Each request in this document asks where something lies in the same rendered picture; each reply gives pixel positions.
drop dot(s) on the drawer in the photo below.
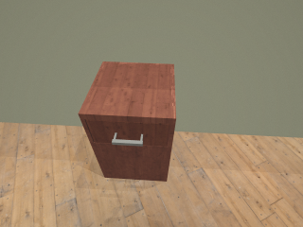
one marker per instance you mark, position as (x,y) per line
(154,134)

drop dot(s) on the handle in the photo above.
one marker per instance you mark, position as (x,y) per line
(123,142)

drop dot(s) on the cabinet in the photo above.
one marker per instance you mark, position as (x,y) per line
(132,92)

